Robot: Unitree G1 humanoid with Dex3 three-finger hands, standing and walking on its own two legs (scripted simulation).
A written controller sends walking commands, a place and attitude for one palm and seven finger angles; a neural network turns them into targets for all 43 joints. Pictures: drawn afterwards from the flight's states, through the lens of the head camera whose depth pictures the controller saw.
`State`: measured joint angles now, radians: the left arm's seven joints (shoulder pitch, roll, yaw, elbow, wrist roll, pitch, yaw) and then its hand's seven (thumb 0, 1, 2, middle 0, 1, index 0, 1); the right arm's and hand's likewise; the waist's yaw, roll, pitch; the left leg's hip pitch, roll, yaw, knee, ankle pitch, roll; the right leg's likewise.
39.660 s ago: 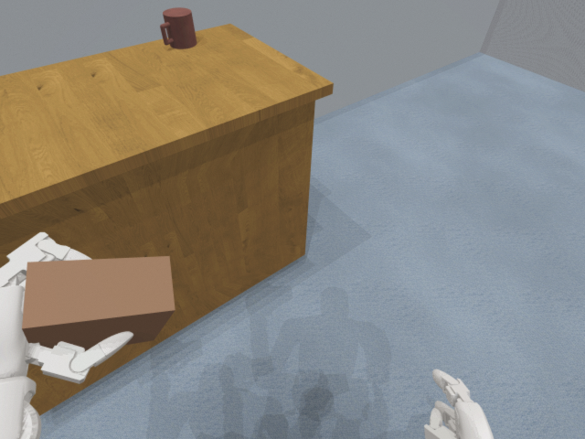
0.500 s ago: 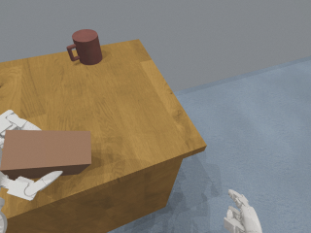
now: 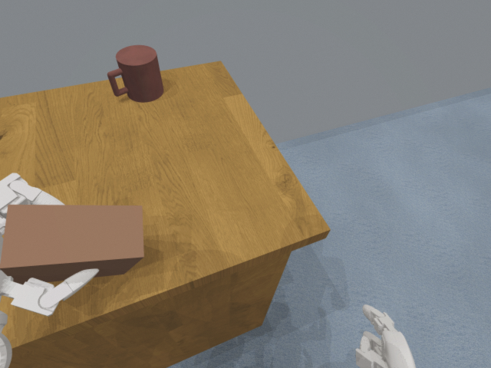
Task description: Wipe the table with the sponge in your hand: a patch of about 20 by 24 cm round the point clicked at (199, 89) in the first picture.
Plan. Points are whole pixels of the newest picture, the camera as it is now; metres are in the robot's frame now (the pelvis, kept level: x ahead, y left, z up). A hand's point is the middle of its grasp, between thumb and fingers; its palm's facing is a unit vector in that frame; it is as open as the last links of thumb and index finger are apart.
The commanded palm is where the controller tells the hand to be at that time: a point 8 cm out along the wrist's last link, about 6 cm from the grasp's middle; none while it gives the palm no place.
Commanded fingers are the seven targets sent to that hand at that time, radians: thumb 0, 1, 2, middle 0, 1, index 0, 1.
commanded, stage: shuffle to correct the standing spot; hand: left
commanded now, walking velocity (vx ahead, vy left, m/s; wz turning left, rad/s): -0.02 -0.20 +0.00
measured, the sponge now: (96, 245) +0.23 +0.20 +0.14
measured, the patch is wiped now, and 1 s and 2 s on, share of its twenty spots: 0.00 0.00 0.00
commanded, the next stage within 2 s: none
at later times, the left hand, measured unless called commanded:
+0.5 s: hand (54, 240) +0.22 +0.23 +0.17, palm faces +0.34 -0.85 -0.40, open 9.9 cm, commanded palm +0.16 +0.28 +0.18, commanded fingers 0.00 0.10 1.30 -1.20 -1.60 -1.20 -1.60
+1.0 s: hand (52, 250) +0.21 +0.23 +0.17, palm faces +0.36 -0.84 -0.40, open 9.9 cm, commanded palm +0.15 +0.27 +0.18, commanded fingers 0.00 0.10 1.30 -1.20 -1.60 -1.20 -1.60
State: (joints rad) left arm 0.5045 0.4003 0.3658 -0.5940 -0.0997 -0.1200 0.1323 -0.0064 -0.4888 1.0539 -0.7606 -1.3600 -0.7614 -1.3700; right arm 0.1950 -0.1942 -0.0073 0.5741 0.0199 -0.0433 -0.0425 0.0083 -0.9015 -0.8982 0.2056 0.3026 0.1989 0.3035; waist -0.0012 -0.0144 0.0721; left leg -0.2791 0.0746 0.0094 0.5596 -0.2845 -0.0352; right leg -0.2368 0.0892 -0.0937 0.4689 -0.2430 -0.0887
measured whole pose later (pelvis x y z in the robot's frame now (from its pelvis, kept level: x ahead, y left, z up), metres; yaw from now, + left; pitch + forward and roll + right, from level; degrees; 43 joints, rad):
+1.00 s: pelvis +0.00 -0.01 +0.00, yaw +0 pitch +0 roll -1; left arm 0.51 0.40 0.36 -0.58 -0.10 -0.11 0.14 -0.01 -0.49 1.05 -0.76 -1.36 -0.76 -1.37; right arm 0.18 -0.19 0.00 0.57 0.03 -0.03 -0.04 0.01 -0.90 -0.90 0.21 0.30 0.20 0.30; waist 0.00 0.00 0.07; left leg -0.27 0.08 0.00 0.53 -0.26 -0.05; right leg -0.22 0.10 -0.10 0.44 -0.23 -0.10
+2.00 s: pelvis +0.00 -0.01 +0.00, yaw +1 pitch +0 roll -1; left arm 0.51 0.39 0.35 -0.58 -0.10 -0.09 0.15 -0.01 -0.49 1.05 -0.76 -1.36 -0.76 -1.37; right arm 0.18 -0.20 0.00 0.57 0.03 -0.02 -0.05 0.01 -0.90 -0.90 0.21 0.30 0.20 0.30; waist 0.00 0.01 0.06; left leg -0.26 0.08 0.00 0.52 -0.26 -0.05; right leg -0.22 0.10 -0.11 0.44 -0.24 -0.11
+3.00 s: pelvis +0.00 -0.01 +0.00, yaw +1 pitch +0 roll -1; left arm 0.51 0.39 0.34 -0.56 -0.10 -0.09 0.15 -0.01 -0.49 1.06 -0.76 -1.36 -0.76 -1.37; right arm 0.18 -0.21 0.00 0.57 0.03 -0.02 -0.05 0.01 -0.90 -0.90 0.20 0.30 0.20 0.30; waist 0.00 0.01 0.06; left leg -0.26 0.08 0.00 0.51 -0.26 -0.05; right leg -0.22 0.10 -0.11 0.43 -0.22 -0.10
